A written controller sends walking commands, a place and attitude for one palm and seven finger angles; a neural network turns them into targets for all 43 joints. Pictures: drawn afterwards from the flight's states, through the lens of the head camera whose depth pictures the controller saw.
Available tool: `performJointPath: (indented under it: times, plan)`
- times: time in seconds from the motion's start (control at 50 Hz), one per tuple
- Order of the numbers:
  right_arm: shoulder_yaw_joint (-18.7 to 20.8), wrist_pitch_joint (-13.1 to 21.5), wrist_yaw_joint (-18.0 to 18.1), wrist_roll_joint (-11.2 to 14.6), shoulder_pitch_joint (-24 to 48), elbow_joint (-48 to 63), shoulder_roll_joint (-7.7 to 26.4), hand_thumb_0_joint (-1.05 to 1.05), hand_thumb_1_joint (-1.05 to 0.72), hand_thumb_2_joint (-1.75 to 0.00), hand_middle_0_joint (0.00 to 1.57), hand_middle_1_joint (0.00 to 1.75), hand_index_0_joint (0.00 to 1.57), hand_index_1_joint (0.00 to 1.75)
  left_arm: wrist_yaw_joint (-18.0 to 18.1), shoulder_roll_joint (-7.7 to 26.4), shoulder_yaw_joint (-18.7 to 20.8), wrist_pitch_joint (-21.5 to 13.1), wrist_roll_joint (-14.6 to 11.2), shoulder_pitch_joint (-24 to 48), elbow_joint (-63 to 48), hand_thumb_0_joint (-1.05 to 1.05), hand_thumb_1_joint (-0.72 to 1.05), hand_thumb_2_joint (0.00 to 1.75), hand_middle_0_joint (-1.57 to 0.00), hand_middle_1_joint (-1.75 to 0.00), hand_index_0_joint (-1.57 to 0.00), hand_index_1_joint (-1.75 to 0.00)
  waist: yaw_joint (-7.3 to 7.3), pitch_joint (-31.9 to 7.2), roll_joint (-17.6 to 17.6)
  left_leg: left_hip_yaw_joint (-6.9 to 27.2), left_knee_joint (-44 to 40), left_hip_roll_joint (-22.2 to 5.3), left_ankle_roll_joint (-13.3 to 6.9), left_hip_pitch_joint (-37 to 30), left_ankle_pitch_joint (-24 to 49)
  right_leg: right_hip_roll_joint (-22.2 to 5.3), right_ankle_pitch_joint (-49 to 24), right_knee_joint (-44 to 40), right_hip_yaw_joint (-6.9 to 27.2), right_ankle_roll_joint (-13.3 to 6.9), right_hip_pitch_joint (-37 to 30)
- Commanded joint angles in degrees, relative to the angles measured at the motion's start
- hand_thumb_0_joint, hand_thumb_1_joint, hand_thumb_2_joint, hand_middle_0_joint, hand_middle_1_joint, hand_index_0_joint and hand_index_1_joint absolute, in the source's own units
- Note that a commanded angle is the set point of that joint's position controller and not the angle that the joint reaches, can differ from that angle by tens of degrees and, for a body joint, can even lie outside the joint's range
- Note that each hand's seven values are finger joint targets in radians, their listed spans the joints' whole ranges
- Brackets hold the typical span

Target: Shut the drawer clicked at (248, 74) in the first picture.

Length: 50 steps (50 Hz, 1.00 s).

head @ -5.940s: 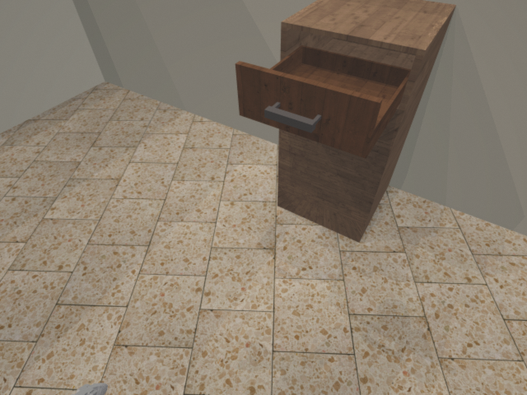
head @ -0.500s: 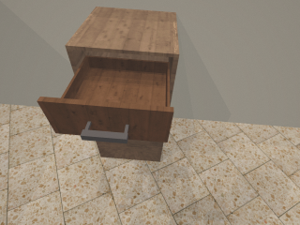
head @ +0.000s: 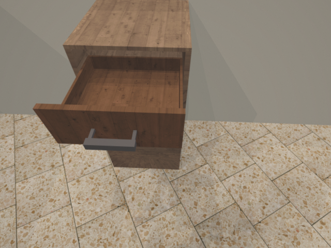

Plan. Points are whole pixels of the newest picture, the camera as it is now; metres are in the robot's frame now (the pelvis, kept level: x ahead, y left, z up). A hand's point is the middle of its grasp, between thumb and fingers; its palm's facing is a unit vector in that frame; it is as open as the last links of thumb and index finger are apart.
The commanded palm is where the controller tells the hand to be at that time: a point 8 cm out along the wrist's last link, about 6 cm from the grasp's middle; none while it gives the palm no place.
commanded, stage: look again from close up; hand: left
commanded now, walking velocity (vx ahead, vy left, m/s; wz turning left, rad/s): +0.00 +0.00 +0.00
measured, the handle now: (112, 138) +0.39 +0.17 +0.02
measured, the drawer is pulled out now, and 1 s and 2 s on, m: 0.29 0.29 0.29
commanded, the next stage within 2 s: shuffle to correct the standing spot in 0.40 s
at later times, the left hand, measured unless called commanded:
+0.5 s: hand out of the picture +0.00 +0.17 -0.17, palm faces -0.01 -0.98 -0.21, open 7.4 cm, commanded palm none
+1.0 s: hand out of the picture +0.02 +0.17 -0.18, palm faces +0.01 -0.98 -0.22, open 7.4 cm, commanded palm none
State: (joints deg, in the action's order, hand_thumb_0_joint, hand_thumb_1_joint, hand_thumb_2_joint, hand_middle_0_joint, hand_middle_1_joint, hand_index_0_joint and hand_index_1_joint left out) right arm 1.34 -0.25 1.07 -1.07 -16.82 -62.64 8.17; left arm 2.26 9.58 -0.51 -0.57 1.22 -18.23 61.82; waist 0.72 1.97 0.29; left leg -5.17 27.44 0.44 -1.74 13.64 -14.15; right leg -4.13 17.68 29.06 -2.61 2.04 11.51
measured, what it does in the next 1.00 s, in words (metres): stands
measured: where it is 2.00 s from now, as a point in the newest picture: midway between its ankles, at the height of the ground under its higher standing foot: outside the picture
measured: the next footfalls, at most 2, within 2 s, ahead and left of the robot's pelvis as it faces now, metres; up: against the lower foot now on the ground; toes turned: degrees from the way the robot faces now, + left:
right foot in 1.40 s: +0.20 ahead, -0.15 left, +0.00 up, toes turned -5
left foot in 1.78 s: +0.10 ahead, +0.07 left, +0.00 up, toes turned +1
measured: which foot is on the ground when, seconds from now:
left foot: down 0.00-1.00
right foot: down 0.00-1.00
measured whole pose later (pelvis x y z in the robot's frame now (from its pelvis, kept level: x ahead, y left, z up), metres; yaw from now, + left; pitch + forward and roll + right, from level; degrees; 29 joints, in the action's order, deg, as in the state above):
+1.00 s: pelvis +0.04 -0.01 -0.01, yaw -1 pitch +0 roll +1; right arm 0.7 0.8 0.9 -0.7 -19.1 -66.4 8.2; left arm 1.2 8.3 1.5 -1.4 1.2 -19.8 62.4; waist 1.0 2.4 1.2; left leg -5.4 33.3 -1.2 -0.5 11.9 -21.2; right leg -2.7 23.9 33.0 -2.2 0.8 9.2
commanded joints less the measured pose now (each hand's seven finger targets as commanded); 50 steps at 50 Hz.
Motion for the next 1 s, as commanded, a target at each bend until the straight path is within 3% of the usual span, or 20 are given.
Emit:
performJointPath:
  times: [0.0, 0.04, 0.08, 0.14, 0.2, 0.26, 0.36, 0.48, 0.54, 0.58, 0.62, 0.68, 0.8, 0.88, 0.92, 0.94, 0.98]
  plan:
    - [1.2, 1.3, 0.0, 0.2, 0.0, 4.3, 6.1, 0.00, -0.90, -0.90, 0.20, 0.30, 0.20, 0.30, 0.7, 6.5, 1.0, -1.3, -0.3, -2.4, -3.0, 0.00, 0.90, 0.90, -0.20, -0.30, -0.20, -0.30, -0.10, -1.3, -3.9, 6.0, -0.4, -5.1, 0.2, -1.3, 6.5, -3.5, -8.7, -4.7, 5.2, -3.6, 3.9]
    - [1.0, 1.5, 0.1, 0.1, 0.0, 4.0, 6.6, 0.00, -0.90, -0.90, 0.20, 0.30, 0.20, 0.30, 0.9, 6.5, 0.9, -1.4, -0.1, -3.0, -3.7, 0.00, 0.90, 0.90, -0.20, -0.30, -0.20, -0.30, -0.67, -2.9, -3.3, 5.4, 0.7, -5.9, 0.0, -2.7, 13.9, -3.1, -17.2, -2.5, 4.8, -3.6, 1.9]
    - [1.1, 1.4, 0.2, 0.2, 0.8, 3.9, 6.8, 0.00, -0.90, -0.90, 0.20, 0.30, 0.20, 0.30, 1.0, 6.8, 1.2, -1.3, -0.4, -3.0, -3.6, 0.00, 0.90, 0.90, -0.20, -0.30, -0.20, -0.30, -0.54, -1.9, -2.6, 5.2, 0.8, -5.9, 0.2, -2.7, 15.1, -3.3, -18.9, -1.9, 4.3, -3.3, 1.9]
    - [0.9, 1.1, 0.1, 0.3, 2.0, 3.8, 7.2, 0.00, -0.90, -0.90, 0.20, 0.30, 0.20, 0.30, 1.0, 7.1, 1.1, -1.0, -0.1, -2.9, -4.0, 0.00, 0.90, 0.90, -0.20, -0.30, -0.20, -0.30, -0.90, -0.5, -2.6, 4.7, 0.1, -6.2, 0.3, -3.1, 15.2, -2.8, -18.2, -2.2, 4.5, -3.2, 2.4]
    - [0.9, 0.7, -0.1, 0.3, 3.6, 3.9, 7.4, 0.00, -0.90, -0.90, 0.20, 0.30, 0.20, 0.30, 0.9, 7.6, 1.3, -0.7, -0.2, -1.8, -4.2, 0.00, 0.90, 0.90, -0.20, -0.30, -0.20, -0.30, -0.71, 1.7, -0.7, 4.8, -1.3, -5.8, 0.6, -2.3, 10.0, -2.9, -13.3, -3.7, 4.7, -2.9, 3.9]
    - [0.7, 0.4, -0.3, 0.4, 5.0, 4.0, 7.5, 0.00, -0.90, -0.90, 0.20, 0.30, 0.20, 0.30, 0.7, 7.5, 1.1, -0.6, -0.1, -1.3, -4.4, 0.00, 0.90, 0.90, -0.20, -0.30, -0.20, -0.30, -0.85, 3.3, -1.7, 4.5, -2.7, -5.7, 0.7, -2.3, 5.8, -2.8, -8.7, -5.7, 5.2, -2.8, 5.2]
    - [0.6, 0.3, -0.4, 0.4, 5.5, 3.8, 7.7, 0.00, -0.90, -0.90, 0.20, 0.30, 0.20, 0.30, 0.5, 7.6, 1.2, -0.5, -0.1, -0.4, -4.8, 0.00, 0.90, 0.90, -0.20, -0.30, -0.20, -0.30, -0.67, 2.5, -0.9, 4.7, -4.1, -5.8, 0.9, -2.9, 3.0, -2.6, -5.2, -7.0, 5.3, -2.8, 5.3]
    - [0.6, 0.5, -0.4, 0.5, 5.0, 2.7, 7.4, 0.00, -0.90, -0.90, 0.20, 0.30, 0.20, 0.30, 0.4, 7.1, 1.4, -0.6, -0.1, -0.3, -4.3, 0.00, 0.90, 0.90, -0.20, -0.30, -0.20, -0.30, -0.64, 0.8, -1.1, 5.1, -4.8, -6.2, 0.8, -3.7, 4.7, -2.6, -7.3, -6.9, 4.8, -2.6, 3.8]
    - [0.4, 0.4, -0.5, 0.2, 3.4, 1.5, 7.7, 0.00, -0.90, -0.90, 0.20, 0.30, 0.20, 0.30, 0.0, 7.2, 1.4, -0.6, 0.1, -0.8, -3.5, 0.00, 0.90, 0.90, -0.20, -0.30, -0.20, -0.30, -0.42, -0.2, -1.2, 5.0, -5.9, -5.8, 0.7, -4.4, -4.5, -2.2, 3.7, -8.5, 4.5, -2.9, 3.7]
    - [0.5, 0.1, -0.6, 0.0, 3.1, 1.2, 7.8, 0.00, -0.90, -0.90, 0.20, 0.30, 0.20, 0.30, -0.3, 7.0, 1.7, -0.2, 0.1, -0.7, -3.3, 0.00, 0.90, 0.90, -0.20, -0.30, -0.20, -0.30, -0.34, 2.7, -0.1, 5.7, -7.0, -5.7, 0.6, -2.2, -11.5, -1.9, 11.0, -9.1, 4.6, -3.1, 6.2]
    - [0.6, -0.1, -0.6, -0.1, 2.2, 1.0, 7.8, 0.00, -0.90, -0.90, 0.20, 0.30, 0.20, 0.30, -0.6, 6.9, 1.9, 0.0, 0.2, -1.1, -3.1, 0.00, 0.90, 0.90, -0.20, -0.30, -0.20, -0.30, -0.25, 5.9, 1.2, 6.6, -8.2, -6.0, 0.3, 0.0, -15.7, -1.5, 14.0, -8.8, 4.3, -3.3, 8.1]
    - [0.8, 0.0, -0.5, -0.1, 0.4, 0.6, 7.9, 0.00, -0.90, -0.90, 0.20, 0.30, 0.20, 0.30, -0.9, 6.0, 2.0, -0.1, 0.3, -2.5, -2.8, 0.00, 0.90, 0.90, -0.20, -0.30, -0.20, -0.30, -0.40, 7.6, 1.3, 7.7, -9.3, -6.8, -0.5, 1.3, -18.0, -0.8, 13.6, -7.4, 3.3, -3.7, 8.5]
    - [0.9, 1.5, -0.2, 0.2, -3.5, -0.5, 8.0, 0.00, -0.90, -0.90, 0.20, 0.30, 0.20, 0.30, -1.3, 4.1, 2.2, -1.0, 0.1, -4.3, -2.2, 0.00, 0.90, 0.90, -0.20, -0.30, -0.20, -0.30, -0.26, 3.8, 2.5, 9.1, -8.6, -9.2, -2.3, -2.1, -9.3, -0.2, 1.9, -1.1, 0.2, -4.1, 5.6]
    - [0.6, 2.4, 0.3, 0.3, -4.5, -1.2, 7.3, 0.00, -0.90, -0.90, 0.20, 0.30, 0.20, 0.30, -1.1, 3.7, 2.5, -1.4, -0.1, -6.1, -1.0, 0.00, 0.90, 0.90, -0.20, -0.30, -0.20, -0.30, -0.80, 0.6, 1.0, 5.9, -2.4, -8.5, -2.4, -3.7, 8.2, -0.9, -7.6, 1.1, 0.4, -4.5, 1.2]
    - [0.3, 2.6, 0.4, 0.4, -3.4, -1.1, 6.1, 0.00, -0.90, -0.90, 0.20, 0.30, 0.20, 0.30, -0.8, 4.6, 3.0, -1.5, -0.3, -8.0, 0.1, 0.00, 0.90, 0.90, -0.20, -0.30, -0.20, -0.30, -1.63, 0.1, -2.3, 2.6, 2.3, -6.3, -1.4, -0.8, 10.9, -2.8, -12.1, -0.4, 3.1, -5.5, -3.3]
    - [0.2, 2.7, 0.4, 0.4, -2.7, -0.7, 5.4, 0.00, -0.90, -0.90, 0.20, 0.30, 0.20, 0.30, -0.7, 5.7, 3.3, -1.5, -0.2, -8.9, 0.5, 0.00, 0.90, 0.90, -0.20, -0.30, -0.20, -0.30, -2.06, 0.4, -5.7, 0.8, 4.7, -4.7, -0.8, 2.8, 10.5, -4.1, -17.5, -1.1, 4.7, -6.4, -6.8]
    - [0.1, 2.7, 0.2, 0.3, 0.2, 0.6, 4.0, 0.00, -0.90, -0.90, 0.20, 0.30, 0.20, 0.30, -0.3, 7.5, 4.2, -1.5, -0.2, -11.7, 1.7, 0.00, 0.90, 0.90, -0.20, -0.30, -0.20, -0.30, -3.30, 2.0, -12.4, -3.2, 11.3, -1.9, 0.6, 10.4, -1.0, -9.4, -25.4, -4.2, 11.0, -9.4, -11.7]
